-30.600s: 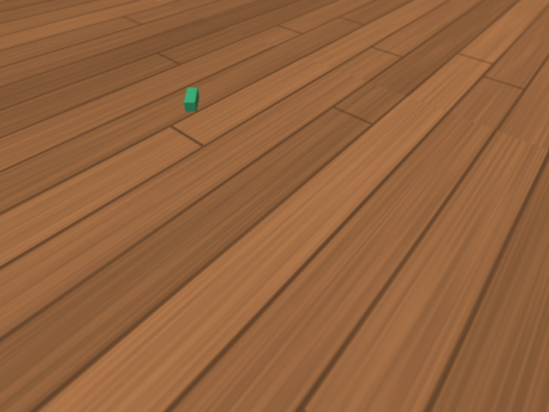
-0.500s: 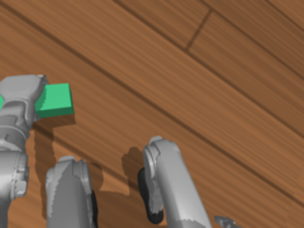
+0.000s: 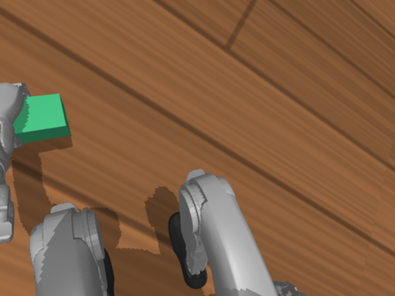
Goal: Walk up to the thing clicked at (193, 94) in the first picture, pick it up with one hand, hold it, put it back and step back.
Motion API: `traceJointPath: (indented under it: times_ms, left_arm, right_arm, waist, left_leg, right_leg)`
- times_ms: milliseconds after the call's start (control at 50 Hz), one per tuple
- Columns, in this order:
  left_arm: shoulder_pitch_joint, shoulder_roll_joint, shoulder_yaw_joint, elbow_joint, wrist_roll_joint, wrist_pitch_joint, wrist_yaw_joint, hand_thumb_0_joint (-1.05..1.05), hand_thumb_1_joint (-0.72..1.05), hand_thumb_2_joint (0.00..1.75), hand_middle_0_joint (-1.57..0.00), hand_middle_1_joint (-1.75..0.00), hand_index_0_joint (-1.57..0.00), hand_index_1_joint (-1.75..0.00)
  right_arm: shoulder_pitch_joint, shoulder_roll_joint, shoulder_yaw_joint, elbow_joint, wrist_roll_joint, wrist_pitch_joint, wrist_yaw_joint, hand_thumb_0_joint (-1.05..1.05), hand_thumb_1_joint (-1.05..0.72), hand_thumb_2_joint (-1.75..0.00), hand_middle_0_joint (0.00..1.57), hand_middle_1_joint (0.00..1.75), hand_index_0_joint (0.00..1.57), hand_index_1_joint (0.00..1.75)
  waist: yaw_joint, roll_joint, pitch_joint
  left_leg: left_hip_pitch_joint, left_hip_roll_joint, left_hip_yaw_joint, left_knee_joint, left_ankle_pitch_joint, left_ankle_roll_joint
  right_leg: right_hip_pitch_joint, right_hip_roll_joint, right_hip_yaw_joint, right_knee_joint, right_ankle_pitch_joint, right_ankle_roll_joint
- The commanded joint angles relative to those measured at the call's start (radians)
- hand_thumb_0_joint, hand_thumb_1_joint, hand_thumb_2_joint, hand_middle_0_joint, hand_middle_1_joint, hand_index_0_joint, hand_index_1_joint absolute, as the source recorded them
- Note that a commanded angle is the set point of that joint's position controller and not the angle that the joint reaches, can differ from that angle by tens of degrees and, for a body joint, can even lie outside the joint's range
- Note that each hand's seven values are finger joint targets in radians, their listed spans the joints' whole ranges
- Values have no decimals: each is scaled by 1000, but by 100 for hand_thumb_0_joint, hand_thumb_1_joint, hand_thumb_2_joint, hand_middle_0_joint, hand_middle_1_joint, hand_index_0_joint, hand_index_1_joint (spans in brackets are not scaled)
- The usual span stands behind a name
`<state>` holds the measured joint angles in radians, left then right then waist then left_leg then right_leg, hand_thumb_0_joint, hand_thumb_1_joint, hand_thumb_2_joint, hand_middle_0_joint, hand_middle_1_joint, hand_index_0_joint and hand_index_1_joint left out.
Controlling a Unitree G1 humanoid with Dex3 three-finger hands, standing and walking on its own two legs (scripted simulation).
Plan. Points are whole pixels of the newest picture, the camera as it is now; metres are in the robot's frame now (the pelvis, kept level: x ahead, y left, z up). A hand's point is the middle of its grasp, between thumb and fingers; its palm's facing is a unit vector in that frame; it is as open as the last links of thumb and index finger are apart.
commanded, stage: lower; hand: left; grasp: from above
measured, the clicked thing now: (9, 123) +0.50 +0.24 -0.22
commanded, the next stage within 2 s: rest in 0.38 s
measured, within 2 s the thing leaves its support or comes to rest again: rests again in 0.88 s
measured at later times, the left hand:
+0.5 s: hand (22, 126) +0.50 +0.23 -0.25, palm faces -0.47 -0.05 -0.88, open 10.3 cm
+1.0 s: hand (32, 129) +0.50 +0.22 -0.29, palm faces -0.48 -0.07 -0.87, open 10.3 cm
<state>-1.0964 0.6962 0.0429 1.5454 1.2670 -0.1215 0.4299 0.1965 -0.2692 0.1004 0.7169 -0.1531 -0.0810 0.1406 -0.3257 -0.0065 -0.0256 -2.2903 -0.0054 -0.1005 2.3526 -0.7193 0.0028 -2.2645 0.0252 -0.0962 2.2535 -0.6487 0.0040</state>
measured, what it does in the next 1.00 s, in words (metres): stands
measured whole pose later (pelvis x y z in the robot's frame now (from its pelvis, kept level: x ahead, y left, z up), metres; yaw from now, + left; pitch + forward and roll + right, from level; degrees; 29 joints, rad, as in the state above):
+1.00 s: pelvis +0.00 +0.00 -0.04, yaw -5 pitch +33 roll -12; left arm -1.14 0.86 0.06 1.65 1.29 -0.16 0.53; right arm 0.18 -0.33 0.24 0.66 -0.20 -0.18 0.21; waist -0.41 -0.09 0.13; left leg -2.36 0.00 -0.18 2.51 -0.74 0.01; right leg -2.31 0.04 -0.17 2.34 -0.64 0.02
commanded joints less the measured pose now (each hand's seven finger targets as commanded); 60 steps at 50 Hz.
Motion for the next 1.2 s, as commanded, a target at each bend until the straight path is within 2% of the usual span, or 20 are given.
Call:
traceJointPath:
  times_ms: [0, 40, 80, 200, 240, 280, 440, 480, 580, 620, 720, 820, 860, 880, 900, 920, 940, 980, 1020, 1180]
  left_arm:
    - [-379, 200, -6, -180, -11, 9, 40, 0, 70, 100, -104, -84, -104, -84]
    - [-436, 217, -10, -250, -19, 2, 36, 0, 66, 101, -103, -81, -102, -82]
    - [-397, 196, -17, -148, -18, 7, 35, 0, 64, 101, -101, -82, -101, -82]
    - [-438, 219, -17, -147, -8, -15, 46, 0, 59, 96, -95, -81, -96, -81]
    - [-437, 250, -8, -151, -4, -24, 56, 0, 58, 95, -96, -81, -96, -81]
    - [-450, 255, -4, -144, 4, -32, 64, 0, 60, 95, -96, -82, -96, -82]
    - [-420, 305, 24, -153, 12, -12, 113, 0, 67, 96, -101, -85, -101, -84]
    - [-444, 284, 15, -113, 13, -8, 117, 0, 65, 96, -98, -83, -99, -81]
    - [-412, 301, 9, -89, -2, 4, 128, 0, 56, 91, -91, -79, -92, -77]
    - [-432, 279, -6, -48, -8, 2, 123, 0, 54, 89, -88, -81, -90, -79]
    - [-420, 331, 7, -62, -14, -10, 120, 0, 55, 89, -89, -80, -91, -78]
    - [-432, 349, 3, -75, 1, -31, 128, 0, 59, 90, -92, -82, -94, -80]
    - [-436, 390, 36, -72, 2, -40, 140, 0, 60, 90, -92, -83, -95, -80]
    - [-395, 401, 36, -69, 6, -39, 148, 0, 59, 89, -92, -82, -94, -80]
    - [-398, 356, 10, -30, 7, -37, 152, 0, 61, 90, -94, -82, -96, -80]
    - [-440, 379, 16, -68, 7, -45, 160, 0, 62, 89, -93, -83, -96, -81]
    - [-421, 399, 16, -86, 15, -44, 172, 0, 60, 88, -92, -83, -95, -80]
    - [-408, 397, 14, -60, 9, -33, 190, 0, 61, 87, -93, -82, -95, -79]
    - [-439, 362, -1, -17, 10, -30, 196, 0, 61, 89, -92, -82, -94, -79]
    - [-440, 372, -22, 65, -14, -21, 195, 0, 53, 80, -86, -81, -89, -77]
  right_arm:
    - [253, -267, -72, 9, 10, 6, -9, 0, -91, -90, 20, 30, 20, 30]
    - [247, -268, -75, 5, 14, 8, -8, 0, -90, -90, 20, 30, 20, 30]
    - [253, -270, -65, 8, 9, 7, -6, 0, -91, -90, 20, 30, 20, 30]
    - [251, -280, -46, 4, 3, -5, -7, 0, -90, -90, 20, 30, 20, 30]
    - [234, -281, -41, 4, 3, -9, -7, 0, -90, -90, 20, 30, 20, 30]
    - [243, -284, -36, -1, -6, -17, -3, 0, -90, -90, 20, 30, 20, 30]
    - [236, -299, -19, -12, -13, -26, 10, 0, -91, -90, 20, 30, 20, 30]
    - [240, -310, -14, -8, -22, -36, 20, 0, -89, -89, 20, 30, 20, 30]
    - [231, -312, 2, -18, -15, -35, 26, 0, -89, -89, 20, 30, 20, 30]
    - [237, -322, 11, -10, -20, -45, 31, 0, -89, -89, 20, 30, 20, 30]
    - [235, -336, 30, -20, -26, -62, 37, 0, -89, -89, 20, 30, 20, 30]
    - [235, -350, 48, -23, -36, -80, 48, 0, -90, -90, 20, 30, 20, 30]
    - [232, -370, 51, -42, -45, -89, 56, 0, -90, -90, 20, 30, 20, 30]
    - [235, -366, 51, -37, -41, -88, 54, 0, -90, -90, 20, 30, 20, 30]
    - [224, -360, 57, -32, -45, -92, 59, 0, -90, -90, 20, 30, 20, 30]
    - [223, -359, 59, -31, -45, -96, 62, 0, -90, -90, 20, 30, 20, 30]
    - [213, -355, 62, -32, -43, -95, 64, 0, -90, -90, 20, 30, 20, 30]
    - [207, -356, 68, -35, -43, -96, 70, 0, -90, -90, 20, 30, 20, 30]
    - [220, -370, 68, -24, -51, -105, 78, 0, -90, -90, 20, 30, 20, 30]
    - [202, -388, 89, -31, -48, -127, 86, 0, -90, -90, 20, 30, 20, 30]
  waist:
    - [-19, 391, -783]
    - [-16, 408, -809]
    - [-46, 357, -713]
    - [-58, 389, -702]
    - [-41, 404, -725]
    - [-66, 386, -705]
    - [-50, 458, -747]
    - [-86, 433, -682]
    - [-76, 426, -705]
    - [-110, 398, -641]
    - [-103, 419, -652]
    - [-129, 451, -643]
    - [-137, 451, -611]
    - [-109, 461, -637]
    - [-134, 459, -605]
    - [-138, 471, -618]
    - [-113, 506, -651]
    - [-115, 511, -651]
    - [-166, 462, -579]
    - [-169, 423, -521]
  left_leg:
    - [562, -5, 39, -238, 297, 13]
    - [566, -4, 41, -229, 302, 15]
    - [493, -7, 43, -210, 272, 21]
    - [485, -4, 36, -186, 260, 17]
    - [488, -6, 38, -179, 258, 18]
    - [459, -5, 42, -154, 252, 23]
    - [494, 3, 39, -144, 297, 16]
    - [470, 5, 29, -130, 274, 16]
    - [449, 8, 19, -132, 277, 19]
    - [426, 9, 15, -115, 260, 24]
    - [446, 13, 7, -106, 292, 17]
    - [478, 18, 2, -87, 319, 12]
    - [454, 17, -2, -82, 309, 11]
    - [460, 16, -1, -90, 316, 10]
    - [463, 20, -7, -89, 302, 7]
    - [469, 22, -8, -91, 292, 10]
    - [480, 22, -6, -99, 302, 7]
    - [479, 25, -6, -94, 320, 9]
    - [444, 25, -11, -81, 292, 15]
    - [411, 31, -35, -93, 227, 19]
  right_leg:
    - [422, 26, -64, -181, 285, -47]
    - [430, 31, -65, -180, 296, -48]
    - [411, 28, -66, -179, 281, -41]
    - [377, 31, -79, -150, 264, -44]
    - [383, 36, -80, -140, 265, -47]
    - [396, 35, -80, -137, 268, -41]
    - [421, 39, -89, -114, 312, -43]
    - [369, 36, -103, -105, 291, -44]
    - [407, 46, -105, -105, 295, -43]
    - [377, 45, -112, -107, 288, -39]
    - [415, 48, -117, -107, 304, -43]
    - [432, 53, -126, -100, 334, -40]
    - [430, 48, -132, -99, 324, -41]
    - [446, 53, -133, -105, 326, -42]
    - [415, 52, -137, -94, 318, -45]
    - [424, 58, -139, -102, 316, -39]
    - [446, 61, -133, -99, 327, -41]
    - [461, 64, -132, -93, 356, -38]
    - [426, 61, -143, -101, 337, -32]
    - [396, 64, -154, -107, 279, -32]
